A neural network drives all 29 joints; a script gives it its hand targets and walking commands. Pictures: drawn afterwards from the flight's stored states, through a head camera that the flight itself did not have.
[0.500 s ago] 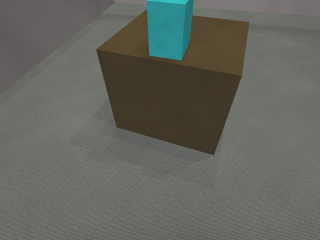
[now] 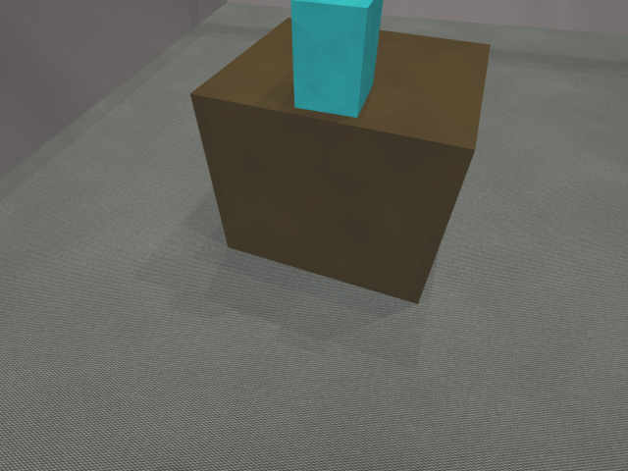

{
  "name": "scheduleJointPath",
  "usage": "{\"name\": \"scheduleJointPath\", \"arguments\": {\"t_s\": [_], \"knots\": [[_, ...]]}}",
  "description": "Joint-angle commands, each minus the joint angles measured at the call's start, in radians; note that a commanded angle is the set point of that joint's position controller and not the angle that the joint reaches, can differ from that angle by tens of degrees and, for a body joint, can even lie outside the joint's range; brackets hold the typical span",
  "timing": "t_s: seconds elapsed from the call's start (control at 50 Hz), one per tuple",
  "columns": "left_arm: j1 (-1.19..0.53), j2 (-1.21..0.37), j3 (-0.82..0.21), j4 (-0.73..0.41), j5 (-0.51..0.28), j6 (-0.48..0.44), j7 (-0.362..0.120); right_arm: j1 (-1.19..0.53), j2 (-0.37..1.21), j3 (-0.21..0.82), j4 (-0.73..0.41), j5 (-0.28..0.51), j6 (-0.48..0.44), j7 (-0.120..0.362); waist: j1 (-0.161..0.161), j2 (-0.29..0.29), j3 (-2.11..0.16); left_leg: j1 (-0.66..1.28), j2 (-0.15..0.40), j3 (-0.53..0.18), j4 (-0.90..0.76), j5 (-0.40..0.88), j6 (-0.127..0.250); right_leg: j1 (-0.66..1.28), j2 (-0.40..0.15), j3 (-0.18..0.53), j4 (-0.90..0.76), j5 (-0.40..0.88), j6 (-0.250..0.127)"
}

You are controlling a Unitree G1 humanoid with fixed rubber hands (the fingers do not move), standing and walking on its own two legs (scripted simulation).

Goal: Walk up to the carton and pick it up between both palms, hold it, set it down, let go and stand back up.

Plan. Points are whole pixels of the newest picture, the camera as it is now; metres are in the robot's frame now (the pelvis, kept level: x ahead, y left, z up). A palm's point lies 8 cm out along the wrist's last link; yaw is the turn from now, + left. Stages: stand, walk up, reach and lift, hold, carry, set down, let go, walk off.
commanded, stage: walk up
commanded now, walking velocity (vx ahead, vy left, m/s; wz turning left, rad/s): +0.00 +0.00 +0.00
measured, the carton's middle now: (337, 48) +1.16 -0.04 +0.07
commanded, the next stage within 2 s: none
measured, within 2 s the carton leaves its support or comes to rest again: neither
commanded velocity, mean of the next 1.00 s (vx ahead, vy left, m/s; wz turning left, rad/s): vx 0.00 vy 0.00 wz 0.00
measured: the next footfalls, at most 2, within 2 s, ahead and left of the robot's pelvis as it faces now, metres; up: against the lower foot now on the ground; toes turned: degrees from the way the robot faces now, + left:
left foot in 0.78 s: +0.34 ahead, +0.13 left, +0.00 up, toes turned +4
right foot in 1.12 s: +0.40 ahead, -0.13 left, +0.00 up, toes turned -8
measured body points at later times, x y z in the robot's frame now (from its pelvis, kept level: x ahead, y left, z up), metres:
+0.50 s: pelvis +0.05 -0.03 -0.02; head +0.02 -0.04 +0.43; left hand +0.01 +0.21 -0.16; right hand +0.02 -0.27 -0.18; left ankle +0.04 +0.10 -0.68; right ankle +0.03 -0.13 -0.74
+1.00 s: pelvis +0.24 +0.02 -0.02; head +0.25 +0.02 +0.43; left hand +0.28 +0.28 -0.16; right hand +0.28 -0.21 -0.16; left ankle +0.30 +0.13 -0.74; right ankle +0.27 -0.10 -0.70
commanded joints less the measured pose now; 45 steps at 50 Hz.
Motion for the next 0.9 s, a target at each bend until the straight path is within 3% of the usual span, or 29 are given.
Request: {"name": "scheduleJointPath", "arguments": {"t_s": [0.0,0.06,0.08,0.1,0.16,0.18,0.2,0.24,0.26,0.3,0.32,0.34,0.36,0.38,0.4,0.42,0.44,0.48,0.5,0.56,0.66,0.7,0.74,0.76,0.78,0.8,0.82,0.84,0.88], "knots": [[0.097,0.086,0.018,-0.013,-0.008,-0.009,0.009,0.105,-0.075,-0.005,-0.014,0.003,-0.015,-0.002,-0.004,0.029,0.01,-0.021,0.079,-0.095,-0.119,0.099,0.028,0.011,-0.059,0.051,-0.064,0.13,-0.038],[0.064,0.048,0.007,-0.011,0.001,-0.002,0.008,0.098,-0.105,-0.016,-0.02,-0.007,-0.016,-0.004,-0.014,0.024,0.063,-0.028,0.082,-0.099,-0.121,0.091,0.028,-0.045,-0.06,0.041,-0.071,0.108,-0.043],[0.134,0.068,0.011,-0.001,-0.003,-0.003,0.011,0.092,-0.084,-0.014,-0.017,-0.001,-0.016,-0.006,0.014,0.057,0.041,-0.03,0.084,-0.095,-0.127,0.042,0.036,-0.039,-0.051,0.033,-0.086,0.09,-0.041],[0.093,0.111,0.021,-0.006,-0.005,-0.003,0.008,0.114,-0.047,-0.001,-0.021,0.001,-0.012,-0.002,-0.02,-0.01,0.05,-0.026,0.073,-0.091,-0.127,0.051,0.029,-0.041,-0.046,0.044,-0.09,0.071,-0.036],[0.102,0.045,0.014,-0.003,-0.003,-0.001,0.008,0.103,-0.059,-0.003,-0.016,-0.006,-0.009,-0.011,-0.001,0.024,0.093,-0.064,0.078,-0.087,-0.134,0.013,0.023,-0.04,-0.052,0.04,-0.086,0.067,-0.033],[0.177,0.169,0.042,-0.031,0.026,-0.02,-0.004,0.158,-0.205,-0.035,-0.066,-0.037,-0.024,0.007,-0.007,0.059,-0.017,-0.014,0.064,-0.122,-0.065,-0.529,0.07,-0.065,-0.037,0.085,0.013,-0.486,-0.076],[0.089,0.16,0.042,-0.074,0.039,-0.02,-0.008,0.173,-0.198,-0.052,-0.074,-0.031,-0.026,0.011,-0.037,0.044,0.071,-0.018,0.116,-0.202,-0.119,-0.587,0.095,-0.201,-0.028,0.06,0.093,-0.483,-0.072],[0.016,0.1,0.025,-0.136,0.038,-0.03,-0.021,0.192,-0.239,-0.072,-0.081,-0.023,-0.022,0.008,-0.059,0.153,0.116,0.041,0.305,-0.428,-0.266,-0.677,0.185,-0.365,0.012,-0.085,0.301,-0.25,-0.023],[0.014,0.114,0.024,-0.162,0.044,-0.038,-0.029,0.177,-0.263,-0.072,-0.089,-0.028,-0.022,0.004,-0.063,0.18,0.128,0.005,0.35,-0.475,-0.306,-0.673,0.207,-0.378,-0.033,-0.053,0.371,-0.283,-0.014],[0.087,0.109,0.035,-0.189,0.04,-0.044,-0.037,0.108,-0.255,-0.072,-0.108,-0.04,-0.027,0.001,0.005,0.135,0.156,-0.129,0.339,-0.429,-0.274,-0.632,0.196,-0.251,-0.073,0.003,0.355,-0.309,-0.026],[0.135,0.102,0.042,-0.182,0.041,-0.049,-0.044,0.063,-0.251,-0.068,-0.124,-0.045,-0.023,0.004,0.025,0.119,0.144,-0.199,0.286,-0.328,-0.23,-0.609,0.172,-0.129,-0.054,-0.024,0.267,-0.261,-0.03],[0.26,0.103,0.056,-0.153,0.031,-0.052,-0.046,-0.008,-0.248,-0.059,-0.144,-0.046,-0.013,0.01,0.094,0.106,0.121,-0.414,0.208,-0.196,-0.116,-0.633,0.114,0.148,0.001,-0.067,0.179,-0.155,-0.038],[0.428,0.124,0.078,-0.108,0.036,-0.057,-0.039,-0.069,-0.219,-0.044,-0.177,-0.047,-0.004,0.02,0.175,-0.047,0.14,-0.559,0.072,-0.066,0.134,-0.669,0.058,0.285,0.015,-0.006,0.051,-0.284,-0.062],[0.499,0.21,0.087,-0.11,0.031,-0.061,-0.025,-0.074,-0.098,-0.011,-0.222,-0.038,-0.009,0.033,0.188,-0.374,0.142,-0.639,-0.031,0.034,0.583,-0.473,0.011,0.22,-0.275,0.473,-0.209,-0.666,-0.107],[0.434,0.228,0.087,-0.126,0.011,-0.051,-0.004,-0.094,-0.135,-0.022,-0.261,-0.044,-0.005,0.044,0.137,-0.164,0.242,-0.664,0.018,-0.084,0.685,-0.319,0.012,0.032,-0.37,0.706,-0.396,-0.866,-0.132],[0.338,0.255,0.085,-0.151,0.003,-0.05,0.011,-0.063,-0.153,-0.021,-0.275,-0.03,-0.007,0.055,0.077,-0.134,0.311,-0.657,0.055,-0.095,0.724,-0.236,-0.005,-0.067,-0.4,0.727,-0.411,-0.895,-0.161],[0.273,0.257,0.083,-0.161,0.011,-0.058,0.009,-0.009,-0.172,-0.023,-0.246,-0.03,-0.013,0.058,0.03,-0.118,0.31,-0.649,0.086,-0.084,0.717,-0.185,-0.016,-0.027,-0.36,0.617,-0.362,-0.762,-0.196],[0.241,0.21,0.054,-0.179,0.019,-0.08,0.002,0.038,-0.195,-0.021,-0.227,-0.044,-0.027,0.064,0.02,-0.115,0.283,-0.56,0.102,-0.059,0.634,-0.15,-0.036,-0.035,-0.272,0.396,-0.33,-0.547,-0.197],[0.263,0.195,0.054,-0.16,0.026,-0.09,-0.001,0.02,-0.186,-0.024,-0.256,-0.05,-0.03,0.067,0.024,-0.081,0.253,-0.538,0.111,-0.06,0.602,-0.125,-0.033,-0.034,-0.279,0.371,-0.312,-0.442,-0.216],[0.286,0.222,0.061,-0.153,0.033,-0.109,-0.006,-0.014,-0.185,-0.016,-0.294,-0.047,-0.028,0.072,0.025,-0.114,0.212,-0.518,0.127,-0.034,0.481,-0.043,-0.051,0.044,-0.256,0.251,-0.28,-0.213,-0.232],[0.259,0.259,0.059,-0.159,0.047,-0.103,-0.023,-0.073,-0.183,-0.015,-0.36,-0.037,-0.039,0.075,0.028,-0.076,0.24,-0.295,0.093,0.037,0.279,0.076,-0.017,-0.081,-0.241,0.139,-0.235,-0.169,-0.216],[0.259,0.276,0.056,-0.16,0.053,-0.093,-0.033,-0.002,-0.195,-0.032,-0.352,-0.042,-0.049,0.066,0.004,-0.067,0.184,-0.12,0.054,0.08,0.222,0.067,0.01,-0.09,-0.243,0.099,-0.142,-0.075,-0.207],[0.267,0.248,0.039,-0.154,0.056,-0.073,-0.042,0.157,-0.213,-0.052,-0.32,-0.05,-0.063,0.051,-0.068,0.023,0.125,0.124,-0.021,0.117,0.134,0.039,0.026,-0.152,-0.16,0.014,0.148,0.046,-0.164],[0.318,0.213,0.025,-0.171,0.047,-0.069,-0.046,0.273,-0.276,-0.072,-0.318,-0.053,-0.07,0.039,-0.089,0.142,0.008,0.269,0.1,-0.069,0.101,-0.129,0.049,-0.231,-0.072,-0.056,0.445,0.027,-0.124],[0.362,0.174,0.006,-0.219,0.015,-0.062,-0.052,0.333,-0.364,-0.095,-0.348,-0.022,-0.06,0.032,-0.102,0.331,-0.115,0.329,0.361,-0.591,-0.146,-0.41,0.174,-0.361,0.057,-0.085,0.78,-0.269,-0.07],[0.277,0.23,0.016,-0.265,0.02,-0.043,-0.05,0.294,-0.393,-0.097,-0.36,0.018,-0.046,0.016,-0.101,0.178,-0.034,0.196,0.432,-0.835,-0.322,-0.69,0.213,-0.432,0.012,0.044,0.891,-0.328,-0.067],[0.222,0.222,0.007,-0.287,0.015,-0.038,-0.049,0.199,-0.382,-0.087,-0.386,0.022,-0.04,0.005,-0.068,0.17,0.089,0.098,0.46,-0.771,-0.336,-0.751,0.243,-0.503,-0.029,0.051,0.944,-0.305,-0.056],[0.166,0.228,0.01,-0.301,0.019,-0.04,-0.052,0.158,-0.359,-0.069,-0.374,0.017,-0.04,0.003,-0.072,0.107,0.114,0.021,0.437,-0.625,-0.299,-0.662,0.241,-0.503,-0.072,0.045,0.905,-0.299,-0.053],[0.211,0.229,0.015,-0.298,0.031,-0.04,-0.058,0.112,-0.318,-0.048,-0.371,-0.013,-0.054,0.007,-0.03,0.155,0.047,-0.017,0.375,-0.456,-0.27,-0.527,0.229,-0.414,-0.108,0.053,0.735,-0.296,-0.032]]}}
